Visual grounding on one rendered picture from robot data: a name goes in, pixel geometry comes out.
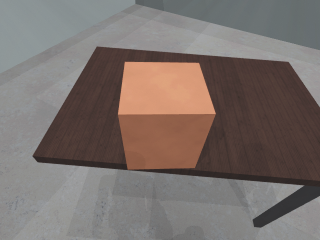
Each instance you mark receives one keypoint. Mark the table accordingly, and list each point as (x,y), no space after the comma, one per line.
(266,127)

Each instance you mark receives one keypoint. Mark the carton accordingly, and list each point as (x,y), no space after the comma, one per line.
(165,114)

